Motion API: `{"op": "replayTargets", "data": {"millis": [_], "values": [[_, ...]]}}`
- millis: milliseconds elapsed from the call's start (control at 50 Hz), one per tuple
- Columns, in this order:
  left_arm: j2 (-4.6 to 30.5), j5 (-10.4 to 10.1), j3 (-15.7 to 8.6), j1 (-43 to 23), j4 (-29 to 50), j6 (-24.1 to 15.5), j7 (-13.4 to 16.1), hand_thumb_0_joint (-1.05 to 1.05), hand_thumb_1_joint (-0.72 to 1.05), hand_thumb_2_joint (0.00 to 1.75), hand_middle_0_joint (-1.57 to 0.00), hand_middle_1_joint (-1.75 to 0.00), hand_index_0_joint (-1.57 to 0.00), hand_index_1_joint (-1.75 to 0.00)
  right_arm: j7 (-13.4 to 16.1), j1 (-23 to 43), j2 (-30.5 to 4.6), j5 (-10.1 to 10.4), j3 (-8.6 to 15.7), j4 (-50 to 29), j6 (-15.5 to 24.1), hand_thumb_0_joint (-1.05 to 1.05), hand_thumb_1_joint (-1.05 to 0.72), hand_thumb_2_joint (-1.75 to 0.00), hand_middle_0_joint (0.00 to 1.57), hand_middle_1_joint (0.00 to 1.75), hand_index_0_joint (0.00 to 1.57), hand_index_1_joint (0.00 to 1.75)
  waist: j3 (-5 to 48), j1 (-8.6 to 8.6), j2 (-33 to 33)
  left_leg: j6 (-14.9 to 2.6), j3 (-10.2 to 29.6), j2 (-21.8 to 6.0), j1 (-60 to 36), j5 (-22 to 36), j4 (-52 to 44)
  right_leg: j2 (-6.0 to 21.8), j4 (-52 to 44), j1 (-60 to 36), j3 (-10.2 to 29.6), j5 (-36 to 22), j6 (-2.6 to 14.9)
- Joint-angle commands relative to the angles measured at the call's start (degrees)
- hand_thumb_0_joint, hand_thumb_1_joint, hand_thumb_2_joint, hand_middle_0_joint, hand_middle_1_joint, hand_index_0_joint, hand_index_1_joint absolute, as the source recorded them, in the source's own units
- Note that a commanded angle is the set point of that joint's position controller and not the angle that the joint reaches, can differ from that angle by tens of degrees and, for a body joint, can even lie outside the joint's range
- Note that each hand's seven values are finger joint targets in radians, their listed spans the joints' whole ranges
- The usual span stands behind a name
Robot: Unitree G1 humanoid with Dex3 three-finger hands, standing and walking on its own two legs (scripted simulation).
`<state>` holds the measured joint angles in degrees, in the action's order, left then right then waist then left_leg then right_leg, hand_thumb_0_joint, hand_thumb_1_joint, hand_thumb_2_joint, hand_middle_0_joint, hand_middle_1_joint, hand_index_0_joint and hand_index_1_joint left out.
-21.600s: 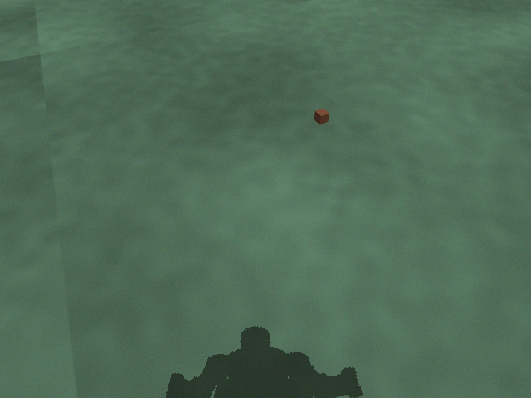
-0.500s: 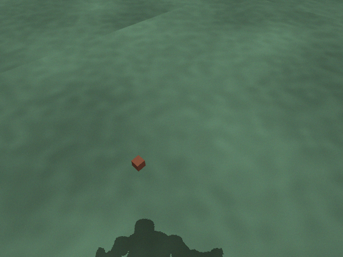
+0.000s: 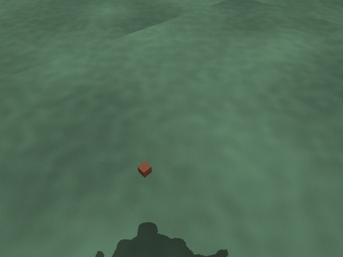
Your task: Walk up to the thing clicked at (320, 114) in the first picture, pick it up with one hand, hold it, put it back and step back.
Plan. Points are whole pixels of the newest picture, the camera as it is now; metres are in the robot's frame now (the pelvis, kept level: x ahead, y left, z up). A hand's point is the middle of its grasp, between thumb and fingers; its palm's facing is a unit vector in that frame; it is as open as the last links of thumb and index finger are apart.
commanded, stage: walk up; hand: left
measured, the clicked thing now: (144, 169) +0.77 +0.20 -0.75
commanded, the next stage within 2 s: none
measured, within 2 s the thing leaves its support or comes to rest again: neither
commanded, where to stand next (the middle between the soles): +0.37 +0.00 m, yaw -4 degrees
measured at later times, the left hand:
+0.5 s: hand (71, 226) +0.23 +0.31 -0.15, palm faces -0.12 -0.92 -0.36, open 7.4 cm
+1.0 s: hand (90, 180) +0.39 +0.30 -0.18, palm faces -0.07 -0.93 -0.35, open 7.4 cm
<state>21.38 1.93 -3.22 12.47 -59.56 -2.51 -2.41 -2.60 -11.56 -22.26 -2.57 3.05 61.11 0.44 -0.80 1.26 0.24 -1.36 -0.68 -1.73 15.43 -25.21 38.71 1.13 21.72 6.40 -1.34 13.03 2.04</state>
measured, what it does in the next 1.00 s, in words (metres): walks ahead: left foot, then right foot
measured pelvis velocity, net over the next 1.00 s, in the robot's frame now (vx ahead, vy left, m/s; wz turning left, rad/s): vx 0.31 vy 0.04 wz -0.07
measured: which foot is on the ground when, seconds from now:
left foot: up 0.00-0.08, down 0.10-0.58, up 0.60-0.92, down 0.94-1.00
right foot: down 0.00-0.12, up 0.14-0.52, down 0.54-0.96, up 0.98-1.00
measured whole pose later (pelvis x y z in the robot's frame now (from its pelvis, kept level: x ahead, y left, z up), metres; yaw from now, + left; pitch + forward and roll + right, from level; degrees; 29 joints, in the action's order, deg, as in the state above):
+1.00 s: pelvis +0.31 +0.04 -0.03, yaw -4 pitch -3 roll -1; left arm 23.9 -0.9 -1.6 15.5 -48.6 -0.9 -0.1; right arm -0.9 -13.3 -21.9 -1.4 3.4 50.2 2.3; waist -7.3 1.6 -2.3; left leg -0.8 -2.3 -1.5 23.6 -9.7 36.7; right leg 2.1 44.1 14.1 1.2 26.1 0.9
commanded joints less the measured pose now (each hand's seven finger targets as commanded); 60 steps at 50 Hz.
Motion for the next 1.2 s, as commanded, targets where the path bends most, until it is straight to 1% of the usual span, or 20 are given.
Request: {"op": "replayTargets", "data": {"millis": [0, 80, 100, 120, 140, 180, 260, 460, 520, 560, 580, 680, 780, 860, 900, 920, 940, 980, 1040, 1180], "values": [[16.65, 0.08, -4.71, 0.73, 4.78, -1.27, 0.88, 0.0, 0.9, 0.9, -0.2, -0.3, -0.2, -0.3, -0.6, 5.93, -10.34, -0.06, 3.32, -8.36, 2.7, 0.0, -0.9, -0.9, 0.2, 0.3, 0.2, 0.3, -4.18, 1.51, -6.2, -0.28, 2.06, -3.18, 11.68, -0.32, 0.83, 14.13, -12.22, -4.35, 15.89, 12.47, 9.48], [14.1, -0.09, -3.55, -8.23, 9.8, -0.32, 0.05, 0.0, 0.9, 0.9, -0.2, -0.3, -0.2, -0.3, -0.23, -11.24, -11.92, 0.38, 5.91, -4.23, 3.16, 0.0, -0.9, -0.9, 0.2, 0.3, 0.2, 0.3, -1.22, -8.55, -3.52, 0.6, -2.53, 0.06, -19.26, 15.09, -13.33, 5.91, 4.9, 19.01, 3.45, 13.57, 4.25], [10.04, -0.21, -2.24, -5.57, 10.18, -0.09, 0.01, 0.0, 0.9, 0.9, -0.2, -0.3, -0.2, -0.3, 0.62, -17.41, -15.39, -0.28, 7.36, -2.55, 3.33, 0.0, -0.9, -0.9, 0.2, 0.3, 0.2, 0.3, 0.65, -10.88, 10.28, 0.67, 5.32, -3.63, -26.28, 7.0, -18.19, -0.44, 22.13, 26.72, -0.13, 18.53, 2.47], [6.85, -0.62, -0.96, -0.86, 10.48, -0.02, 0.34, 0.0, 0.9, 0.9, -0.2, -0.3, -0.2, -0.3, 1.19, -18.29, -20.02, -1.13, 8.02, -4.11, 3.78, 0.0, -0.9, -0.9, 0.2, 0.3, 0.2, 0.3, 1.15, -10.15, 20.21, -2.92, 28.46, -16.23, -26.09, -11.35, -26.97, -7.47, 36.89, 36.65, 3.18, 22.3, 1.29], [11.96, -0.72, -2.31, 1.28, 8.85, 0.49, 0.87, 0.0, 0.9, 0.9, -0.2, -0.3, -0.2, -0.3, 1.34, -9.59, -21.0, -0.27, 7.84, -7.7, 3.85, 0.0, -0.9, -0.9, 0.2, 0.3, 0.2, 0.3, -0.11, -6.78, 11.17, -6.16, 36.77, -21.02, -15.15, -23.81, -32.24, -4.2, 40.76, 32.0, 9.22, 18.45, 1.6], [15.89, -1.26, -2.56, 2.99, 8.13, 0.08, 0.74, 0.0, 0.9, 0.9, -0.2, -0.3, -0.2, -0.3, 1.0, -1.65, -18.85, 0.94, 6.71, -10.73, 3.73, 0.0, -0.9, -0.9, 0.2, 0.3, 0.2, 0.3, -5.52, -3.03, 6.62, -11.01, 29.26, -20.35, -8.3, -18.2, -30.71, 1.03, 40.86, 29.6, 10.05, 12.66, 1.47], [14.47, -1.27, -2.91, 7.16, 5.9, 0.09, -0.26, 0.0, 0.9, 0.9, -0.2, -0.3, -0.2, -0.3, 1.15, -3.55, -14.23, 1.53, 4.97, -12.02, 4.89, 0.0, -0.9, -0.9, 0.2, 0.3, 0.2, 0.3, -6.65, -2.27, 7.23, -8.17, 12.26, -13.27, -7.45, 1.7, -28.93, 2.08, 34.11, 25.77, 7.64, 4.0, -1.1], [12.07, -0.77, -3.25, 1.46, 10.94, -0.91, -1.69, 0.0, 0.9, 0.9, -0.2, -0.3, -0.2, -0.3, 0.72, -5.9, -15.43, 1.62, 4.92, -15.66, 4.4, 0.0, -0.9, -0.9, 0.2, 0.3, 0.2, 0.3, -4.9, -2.17, 6.58, -9.04, 2.76, -11.96, -3.42, 14.57, -20.49, 1.72, 14.07, 11.13, -1.02, -3.45, -0.54], [14.3, -0.82, -4.61, 11.2, 9.08, -2.19, -0.3, 0.0, 0.9, 0.9, -0.2, -0.3, -0.2, -0.3, 0.83, -8.02, -12.1, 2.05, 3.47, -16.81, 3.64, 0.0, -0.9, -0.9, 0.2, 0.3, 0.2, 0.3, 2.6, 2.65, -3.94, -5.92, -2.04, -6.74, -1.94, 26.7, 2.36, -1.0, 6.44, -5.01, -1.43, -1.66, 1.12], [20.8, -0.96, -6.33, 15.67, 10.68, -3.16, 1.04, 0.0, 0.9, 0.9, -0.2, -0.3, -0.2, -0.3, 0.96, -12.91, -6.95, 2.42, 1.39, -18.22, 3.43, 0.0, -0.9, -0.9, 0.2, 0.3, 0.2, 0.3, 5.8, 2.92, -18.52, -1.03, -1.84, 4.12, 16.17, -4.86, 25.25, 19.76, -2.45, -15.57, 33.04, -0.42, 8.54], [22.19, -1.68, -6.48, 13.87, 11.13, -2.88, 1.08, 0.0, 0.9, 0.9, -0.2, -0.3, -0.2, -0.3, 1.71, -10.43, -13.12, 2.25, 2.95, -17.33, 2.8, 0.0, -0.9, -0.9, 0.2, 0.3, 0.2, 0.3, 3.05, 3.71, -13.62, -1.15, 1.19, 1.76, 18.57, -7.14, 29.91, 22.95, -3.69, -12.13, 39.26, -1.27, 14.37], [16.09, -2.62, -4.27, 7.05, 13.93, -3.11, 1.9, 0.0, 0.9, 0.9, -0.2, -0.3, -0.2, -0.3, 0.82, -10.59, -11.12, 2.91, 2.79, -15.64, 2.09, 0.0, -0.9, -0.9, 0.2, 0.3, 0.2, 0.3, -3.34, -0.98, -7.74, -0.31, 4.66, -1.76, 12.87, 4.08, 25.59, 13.01, -3.31, 3.51, 14.6, -16.33, 10.48], [16.18, -1.47, -4.0, 6.08, 16.7, -3.34, 1.92, 0.0, 0.9, 0.9, -0.2, -0.3, -0.2, -0.3, -0.29, -6.84, -10.15, 1.96, 3.28, -16.81, 1.76, 0.0, -0.9, -0.9, 0.2, 0.3, 0.2, 0.3, -5.07, -0.32, -7.96, 2.1, 0.45, -3.25, 11.54, 7.87, 9.74, 11.65, -4.73, 7.38, 7.86, -10.26, 11.41], [15.3, -1.56, -2.58, 5.37, 16.28, -2.14, 2.53, 0.0, 0.9, 0.9, -0.2, -0.3, -0.2, -0.3, 0.99, -4.81, -8.22, 1.8, 2.91, -15.61, 2.86, 0.0, -0.9, -0.9, 0.2, 0.3, 0.2, 0.3, -0.76, 0.0, -6.87, 1.89, -2.09, -0.91, -0.33, 17.45, -2.86, 10.72, 6.59, 10.03, 3.95, -26.89, 9.01], [13.41, -2.29, -1.75, 2.08, 16.69, -0.86, 2.8, 0.0, 0.9, 0.9, -0.2, -0.3, -0.2, -0.3, 1.78, -8.25, -9.13, 1.45, 3.45, -13.28, 3.25, 0.0, -0.9, -0.9, 0.2, 0.3, 0.2, 0.3, 1.49, -2.94, -2.28, 0.48, -2.92, 1.31, -9.73, 26.61, -9.21, 7.41, 15.25, 15.14, 2.23, -16.26, 5.64], [10.69, -2.57, -0.78, 2.85, 16.95, -0.54, 2.84, 0.0, 0.9, 0.9, -0.2, -0.3, -0.2, -0.3, 2.35, -10.59, -12.62, 1.15, 4.14, -12.69, 3.46, 0.0, -0.9, -0.9, 0.2, 0.3, 0.2, 0.3, 3.03, -4.07, 5.51, -1.28, 2.86, -4.38, -12.5, 30.41, -12.6, 4.33, 21.53, 17.39, 1.18, -6.71, 3.24], [7.79, -3.74, 0.1, 6.07, 16.13, 0.08, 2.89, 0.0, 0.9, 0.9, -0.2, -0.3, -0.2, -0.3, 2.7, -8.62, -15.56, 0.78, 4.29, -14.04, 3.86, 0.0, -0.9, -0.9, 0.2, 0.3, 0.2, 0.3, 5.24, -2.37, 13.35, -5.1, 18.62, -15.27, -12.3, 32.54, -15.92, -1.97, 27.33, 19.44, 0.68, 9.3, 0.24], [12.48, -3.57, -0.9, 10.15, 12.18, 2.14, 3.62, 0.0, 0.9, 0.9, -0.2, -0.3, -0.2, -0.3, 3.05, -1.43, -16.74, 2.15, 3.88, -15.73, 3.29, 0.0, -0.9, -0.9, 0.2, 0.3, 0.2, 0.3, 4.52, -0.23, 9.87, -12.66, 26.72, -20.44, -2.65, 14.42, -19.41, -0.28, 34.39, 13.46, 5.9, 22.41, 0.41], [13.08, -2.93, -1.31, 7.48, 9.35, 2.49, 3.25, 0.0, 0.9, 0.9, -0.2, -0.3, -0.2, -0.3, 3.27, 2.45, -13.81, 1.47, 2.75, -15.63, 2.47, 0.0, -0.9, -0.9, 0.2, 0.3, 0.2, 0.3, 2.93, -0.24, 11.03, -7.87, 16.39, -13.15, -0.39, 8.48, -19.18, 0.35, 30.77, 13.92, 7.03, 19.7, 0.48], [11.56, -1.83, -1.46, 7.71, 5.31, 2.3, 3.05, 0.0, 0.9, 0.9, -0.2, -0.3, -0.2, -0.3, 3.06, 4.5, -14.78, 1.53, 2.74, -14.4, 1.2, 0.0, -0.9, -0.9, 0.2, 0.3, 0.2, 0.3, 3.64, -0.36, 11.17, -8.6, 12.43, -13.23, 0.64, 10.87, -15.31, -0.19, 16.91, 9.31, 0.2, 12.55, -1.04]]}}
